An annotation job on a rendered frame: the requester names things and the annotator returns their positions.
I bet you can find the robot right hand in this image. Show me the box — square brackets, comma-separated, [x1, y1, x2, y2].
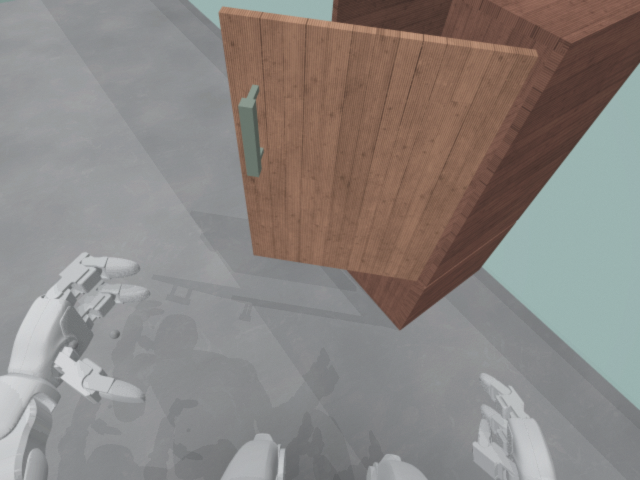
[473, 373, 557, 480]

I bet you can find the left robot shin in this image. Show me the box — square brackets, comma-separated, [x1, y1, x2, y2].
[254, 434, 274, 442]

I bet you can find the cupboard door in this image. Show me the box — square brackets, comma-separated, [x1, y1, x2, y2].
[218, 6, 538, 281]

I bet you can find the robot left thigh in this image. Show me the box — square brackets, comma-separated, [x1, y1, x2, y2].
[221, 440, 286, 480]

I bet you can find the handle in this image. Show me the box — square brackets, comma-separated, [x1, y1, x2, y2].
[238, 85, 264, 177]

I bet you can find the left robot forearm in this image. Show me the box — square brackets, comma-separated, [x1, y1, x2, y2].
[0, 373, 61, 480]

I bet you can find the robot left hand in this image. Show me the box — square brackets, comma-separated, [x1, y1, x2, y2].
[8, 252, 150, 404]

